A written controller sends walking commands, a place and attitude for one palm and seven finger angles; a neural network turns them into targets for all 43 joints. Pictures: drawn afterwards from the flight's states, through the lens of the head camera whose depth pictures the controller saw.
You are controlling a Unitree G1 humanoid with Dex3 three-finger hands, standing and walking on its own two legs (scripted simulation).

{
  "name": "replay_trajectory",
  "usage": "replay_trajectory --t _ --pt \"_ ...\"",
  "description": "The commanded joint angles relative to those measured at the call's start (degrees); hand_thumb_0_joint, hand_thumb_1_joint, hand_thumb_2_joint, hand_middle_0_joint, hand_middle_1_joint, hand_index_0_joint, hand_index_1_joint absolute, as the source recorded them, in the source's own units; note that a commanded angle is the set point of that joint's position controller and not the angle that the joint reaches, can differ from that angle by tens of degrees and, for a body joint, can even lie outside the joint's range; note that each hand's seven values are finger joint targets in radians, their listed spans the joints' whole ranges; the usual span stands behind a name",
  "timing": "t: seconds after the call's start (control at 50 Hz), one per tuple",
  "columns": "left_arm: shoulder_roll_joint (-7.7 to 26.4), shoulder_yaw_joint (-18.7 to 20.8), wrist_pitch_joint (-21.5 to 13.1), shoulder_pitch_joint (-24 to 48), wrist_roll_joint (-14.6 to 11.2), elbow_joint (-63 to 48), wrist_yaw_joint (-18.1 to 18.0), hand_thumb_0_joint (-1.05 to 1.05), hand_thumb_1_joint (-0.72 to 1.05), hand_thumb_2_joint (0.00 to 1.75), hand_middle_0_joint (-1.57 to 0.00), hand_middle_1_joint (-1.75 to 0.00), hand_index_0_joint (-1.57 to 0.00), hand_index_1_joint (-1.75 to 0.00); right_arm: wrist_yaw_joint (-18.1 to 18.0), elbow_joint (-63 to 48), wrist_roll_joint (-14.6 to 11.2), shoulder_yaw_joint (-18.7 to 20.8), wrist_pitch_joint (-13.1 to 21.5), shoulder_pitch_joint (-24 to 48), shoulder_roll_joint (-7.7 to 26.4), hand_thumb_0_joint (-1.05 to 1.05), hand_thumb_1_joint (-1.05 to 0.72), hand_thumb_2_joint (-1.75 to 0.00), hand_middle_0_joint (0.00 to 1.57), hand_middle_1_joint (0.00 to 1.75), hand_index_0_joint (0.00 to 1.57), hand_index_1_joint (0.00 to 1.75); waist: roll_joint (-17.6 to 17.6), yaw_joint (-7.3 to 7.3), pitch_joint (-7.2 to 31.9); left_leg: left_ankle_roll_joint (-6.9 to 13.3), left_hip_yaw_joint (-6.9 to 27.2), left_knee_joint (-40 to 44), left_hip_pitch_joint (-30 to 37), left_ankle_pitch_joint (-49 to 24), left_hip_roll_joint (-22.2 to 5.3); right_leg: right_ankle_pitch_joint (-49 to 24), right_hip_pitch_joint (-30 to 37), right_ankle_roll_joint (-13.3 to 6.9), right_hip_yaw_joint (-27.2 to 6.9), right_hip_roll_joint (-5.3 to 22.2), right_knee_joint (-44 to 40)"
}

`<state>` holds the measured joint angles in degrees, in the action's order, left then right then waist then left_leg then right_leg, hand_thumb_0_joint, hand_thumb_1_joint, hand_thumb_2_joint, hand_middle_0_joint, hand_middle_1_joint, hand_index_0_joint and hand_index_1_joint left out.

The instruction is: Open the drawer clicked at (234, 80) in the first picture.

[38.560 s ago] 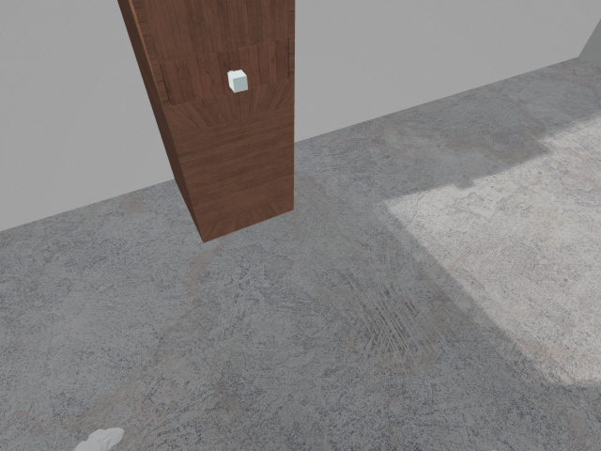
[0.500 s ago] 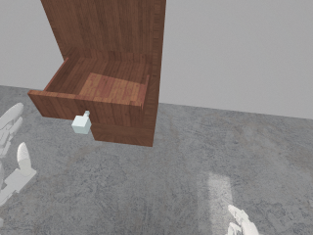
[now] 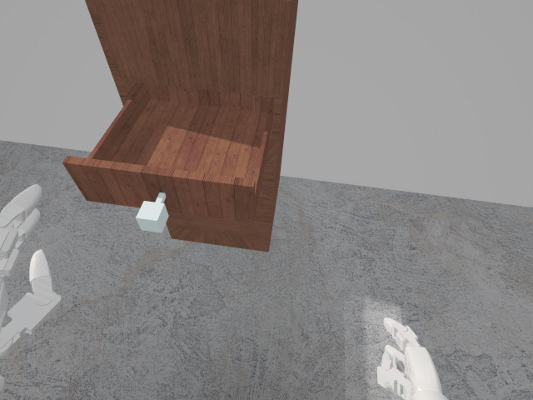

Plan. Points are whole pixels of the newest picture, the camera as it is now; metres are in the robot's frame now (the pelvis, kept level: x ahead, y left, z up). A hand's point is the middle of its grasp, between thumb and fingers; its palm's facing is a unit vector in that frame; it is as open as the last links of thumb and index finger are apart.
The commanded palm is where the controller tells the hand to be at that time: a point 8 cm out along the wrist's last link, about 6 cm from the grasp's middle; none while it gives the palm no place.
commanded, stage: let the arm hang, fingers relaxed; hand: left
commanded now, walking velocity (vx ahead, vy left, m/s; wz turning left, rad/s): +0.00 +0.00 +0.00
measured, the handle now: (156, 209) +0.46 +0.26 -0.06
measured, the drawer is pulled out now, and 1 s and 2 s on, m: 0.30 0.30 0.30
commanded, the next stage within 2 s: look to check the result in 1.18 s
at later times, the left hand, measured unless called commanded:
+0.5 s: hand out of the picture -0.02 +0.19 -0.18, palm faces +0.02 -0.98 -0.17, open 7.0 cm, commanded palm none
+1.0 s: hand out of the picture -0.02 +0.16 -0.17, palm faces +0.02 -0.98 -0.18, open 7.3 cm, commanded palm none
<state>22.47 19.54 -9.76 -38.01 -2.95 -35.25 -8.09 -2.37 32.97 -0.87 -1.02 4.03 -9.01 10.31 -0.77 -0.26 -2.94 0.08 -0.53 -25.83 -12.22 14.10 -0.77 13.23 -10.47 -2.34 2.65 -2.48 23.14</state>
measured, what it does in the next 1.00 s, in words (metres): stands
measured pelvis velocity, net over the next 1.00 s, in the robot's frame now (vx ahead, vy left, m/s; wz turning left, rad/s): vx -0.02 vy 0.00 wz -0.01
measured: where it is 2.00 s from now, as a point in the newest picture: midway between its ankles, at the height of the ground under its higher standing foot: outside the picture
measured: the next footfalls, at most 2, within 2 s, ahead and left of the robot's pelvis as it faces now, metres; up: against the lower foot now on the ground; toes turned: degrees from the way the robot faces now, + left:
none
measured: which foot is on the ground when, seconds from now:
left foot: down 0.00-1.00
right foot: down 0.00-1.00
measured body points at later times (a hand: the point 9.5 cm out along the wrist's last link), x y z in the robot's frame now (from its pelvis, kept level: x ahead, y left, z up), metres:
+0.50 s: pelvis -0.03 +0.01 +0.00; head +0.01 +0.03 +0.44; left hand -0.02 +0.24 -0.17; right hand -0.03 -0.24 -0.14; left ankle -0.01 +0.12 -0.74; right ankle -0.01 -0.09 -0.74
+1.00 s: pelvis -0.02 +0.00 +0.00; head -0.01 -0.01 +0.45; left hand -0.02 +0.22 -0.16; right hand -0.04 -0.20 -0.17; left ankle -0.01 +0.12 -0.74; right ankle -0.01 -0.09 -0.74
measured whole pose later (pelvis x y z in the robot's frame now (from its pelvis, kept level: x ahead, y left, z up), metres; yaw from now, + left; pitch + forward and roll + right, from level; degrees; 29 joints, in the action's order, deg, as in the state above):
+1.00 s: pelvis -0.02 +0.00 +0.00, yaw +0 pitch -2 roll +0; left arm 7.3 -0.1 0.1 -16.0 0.7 63.9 -1.7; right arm -1.4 63.7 1.0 -0.3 -0.6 -17.4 6.7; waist 0.6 0.3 -3.1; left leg 0.4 -1.3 -23.3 -10.3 11.3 0.1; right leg 12.1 -10.3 -2.5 2.0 -1.5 24.1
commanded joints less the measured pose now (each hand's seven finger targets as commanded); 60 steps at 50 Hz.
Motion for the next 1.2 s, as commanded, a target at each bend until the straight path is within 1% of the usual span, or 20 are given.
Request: replay_trajectory --t 0.0,0.04,0.06,0.08,0.1,0.14,0.16,0.2,0.22,0.26,0.32,0.38,0.4,0.46,0.52,0.68,0.72,0.88,1.04,1.18 --pt "7.37 6.87 -3.53 -0.14 -0.09 -9.85 -1.37 0.00 0.90 0.90 -0.20 -0.30 -0.20 -0.30 -0.85 -8.16 -0.26 3.27 2.58 3.16 7.62 0.00 -0.90 -0.90 0.20 0.30 0.20 0.30 3.42 1.00 8.44 0.78 2.26 3.42 0.38 -15.17 -3.45 -17.39 5.53 2.11 -4.70 4.74 -1.98" --pt "7.67 6.95 -3.47 -0.04 -0.14 -9.43 -1.33 0.00 0.90 0.90 -0.20 -0.30 -0.20 -0.30 -0.98 -8.17 -0.20 3.17 2.65 3.42 7.57 0.00 -0.90 -0.90 0.20 0.30 0.20 0.30 3.03 0.89 7.89 0.80 2.66 4.31 0.15 -14.15 -3.47 -15.99 5.11 2.22 -4.37 4.65 -2.46" --pt "-0.05 -15.35 4.21 9.76 5.62 38.34 6.07 0.00 0.90 0.90 -0.20 -0.30 -0.20 -0.30 3.92 6.08 -0.37 6.03 5.49 5.26 16.74 0.00 -0.90 -0.90 0.20 0.30 0.20 0.30 4.03 3.14 1.98 0.79 3.11 -3.59 -4.17 -18.07 -4.75 -17.21 -4.43 0.64 -1.22 8.36 6.89" --pt "-1.16 -12.96 7.58 8.52 5.44 41.75 7.18 0.00 0.90 0.90 -0.20 -0.30 -0.20 -0.30 3.76 7.59 0.58 5.86 2.58 -1.00 13.53 0.00 -0.90 -0.90 0.20 0.30 0.20 0.30 3.09 1.99 7.45 1.00 2.72 -3.14 -0.43 -18.99 -5.76 -13.41 -5.38 0.37 -4.88 7.60 6.22" --pt "-1.99 -13.13 8.56 8.37 5.20 41.70 7.49 0.00 0.90 0.90 -0.20 -0.30 -0.20 -0.30 3.53 6.60 0.65 5.23 1.26 -2.40 12.70 0.00 -0.90 -0.90 0.20 0.30 0.20 0.30 3.87 2.04 6.62 1.62 3.02 -2.82 -1.50 -15.93 -6.25 -9.14 -5.93 0.97 -3.58 7.09 6.66" --pt "-2.29 -14.18 8.43 12.76 5.23 46.26 7.72 0.00 0.90 0.90 -0.20 -0.30 -0.20 -0.30 3.25 6.11 1.26 4.37 0.14 -1.77 12.02 0.00 -0.90 -0.90 0.20 0.30 0.20 0.30 -1.47 1.08 8.33 3.64 6.46 -2.02 -5.72 -14.09 -6.96 -6.16 -3.36 0.77 -3.26 6.44 8.20" --pt "-1.61 -14.38 8.54 14.42 5.29 49.21 7.87 0.00 0.90 0.90 -0.20 -0.30 -0.20 -0.30 3.17 6.15 1.47 3.95 -0.36 -1.14 12.13 0.00 -0.90 -0.90 0.20 0.30 0.20 0.30 -5.71 0.66 7.48 3.61 6.66 -2.35 -6.97 -11.93 -6.08 -6.84 -1.92 0.57 -4.38 6.67 7.04" --pt "-0.06 -14.67 8.65 17.54 5.30 56.32 7.94 0.00 0.90 0.90 -0.20 -0.30 -0.20 -0.30 2.74 6.98 1.80 3.73 -1.36 -0.92 11.60 0.00 -0.90 -0.90 0.20 0.30 0.20 0.30 -12.86 0.75 7.63 2.53 5.02 -4.94 -4.82 -7.87 -2.94 -11.87 -1.55 -1.07 -8.68 10.31 3.47" --pt "0.35 -15.00 9.11 19.77 5.14 60.02 7.77 0.00 0.90 0.90 -0.20 -0.30 -0.20 -0.30 2.73 7.90 1.91 3.64 -2.20 -1.57 11.10 0.00 -0.90 -0.90 0.20 0.30 0.20 0.30 -13.30 1.37 6.24 2.02 4.54 -5.07 -3.14 -6.00 -1.83 -9.71 -3.78 -2.10 -9.18 11.21 2.16" --pt "-0.55 -15.99 9.88 21.95 4.62 66.58 7.43 0.00 0.90 0.90 -0.20 -0.30 -0.20 -0.30 2.43 10.65 2.25 2.86 -3.19 -2.25 9.93 0.00 -0.90 -0.90 0.20 0.30 0.20 0.30 -6.00 1.54 4.37 1.81 4.82 -2.11 -1.45 -7.94 -2.22 -7.74 -4.60 -1.70 -8.71 10.08 1.85" --pt "-1.16 -16.84 10.33 21.71 4.27 75.12 7.04 0.00 0.90 0.90 -0.20 -0.30 -0.20 -0.30 2.08 14.06 2.28 1.86 -3.63 -1.62 9.39 0.00 -0.90 -0.90 0.20 0.30 0.20 0.30 7.24 -0.07 2.11 2.39 7.24 3.94 -4.27 -6.54 -4.04 -0.92 -0.66 0.01 -6.88 6.84 0.99" --pt "-2.22 -17.31 10.14 20.10 3.89 82.96 7.18 0.00 0.90 0.90 -0.20 -0.30 -0.20 -0.30 1.57 17.87 2.02 1.50 -3.96 -3.45 8.08 0.00 -0.90 -0.90 0.20 0.30 0.20 0.30 9.45 -0.20 0.89 2.04 6.80 6.66 -5.41 1.43 -3.52 1.77 1.30 -0.40 -7.23 6.69 -1.85" --pt "-3.82 -16.75 10.07 19.44 3.95 84.47 7.09 0.00 0.90 0.90 -0.20 -0.30 -0.20 -0.30 1.36 18.73 2.32 1.79 -4.08 -4.57 7.46 0.00 -0.90 -0.90 0.20 0.30 0.20 0.30 12.32 -0.25 1.22 1.99 6.69 7.28 -5.41 3.74 -3.44 2.51 1.59 -0.71 -7.03 6.75 -2.56" --pt "-4.04 -17.25 9.96 19.48 3.82 88.91 7.16 0.00 0.90 0.90 -0.20 -0.30 -0.20 -0.30 1.07 21.35 2.04 1.97 -4.37 -7.68 6.92 0.00 -0.90 -0.90 0.20 0.30 0.20 0.30 9.92 0.09 1.91 2.25 7.61 8.43 -4.05 5.40 -4.19 2.11 2.18 -0.69 -6.45 6.54 -3.58" --pt "-4.75 -17.66 9.66 18.98 3.75 92.14 6.99 0.00 0.90 0.90 -0.20 -0.30 -0.20 -0.30 0.88 23.28 1.72 2.23 -4.44 -9.78 6.58 0.00 -0.90 -0.90 0.20 0.30 0.20 0.30 4.17 0.34 1.63 2.23 7.08 7.89 -1.95 3.35 -4.48 1.97 1.11 -0.73 -6.29 6.79 -4.49" --pt "-6.81 -18.25 9.68 17.92 3.65 97.14 6.41 0.00 0.90 0.90 -0.20 -0.30 -0.20 -0.30 0.55 27.46 1.77 2.14 -4.51 -13.60 4.54 0.00 -0.90 -0.90 0.20 0.30 0.20 0.30 -1.09 0.96 -2.67 2.43 6.11 8.51 -1.05 2.85 -4.49 4.27 -2.74 -0.59 -7.00 6.81 -5.70" --pt "-7.02 -18.30 9.49 16.98 3.73 97.66 6.25 0.00 0.90 0.90 -0.20 -0.30 -0.20 -0.30 0.55 28.03 1.65 2.16 -4.41 -13.37 4.14 0.00 -0.90 -0.90 0.20 0.30 0.20 0.30 0.04 0.75 -2.80 2.30 5.25 7.94 0.21 1.51 -4.22 4.20 -3.81 -0.62 -7.25 6.88 -5.89" --pt "-8.07 -18.15 9.25 17.03 3.69 98.53 5.97 0.00 0.90 0.90 -0.20 -0.30 -0.20 -0.30 0.48 29.77 1.74 1.92 -4.18 -13.59 1.84 0.00 -0.90 -0.90 0.20 0.30 0.20 0.30 -0.73 0.81 -3.89 2.11 4.04 7.34 0.33 -1.54 -3.80 2.44 -3.94 -0.52 -7.43 7.22 -5.95" --pt "-8.77 -17.80 9.03 17.60 3.60 98.71 5.89 0.00 0.90 0.90 -0.20 -0.30 -0.20 -0.30 0.18 30.46 1.85 1.74 -4.00 -13.65 0.53 0.00 -0.90 -0.90 0.20 0.30 0.20 0.30 3.17 0.65 -3.41 1.67 3.43 6.44 0.33 -4.42 -3.74 -0.21 -2.22 -0.78 -7.39 7.44 -5.97" --pt "-9.08 -17.75 8.87 17.80 3.43 99.02 5.95 0.00 0.90 0.90 -0.20 -0.30 -0.20 -0.30 -0.10 30.55 1.76 1.79 -3.89 -13.63 0.88 0.00 -0.90 -0.90 0.20 0.30 0.20 0.30 1.49 0.71 -1.50 1.47 3.46 5.87 1.85 -7.15 -3.97 -4.29 -0.13 -0.79 -6.88 7.59 -5.67"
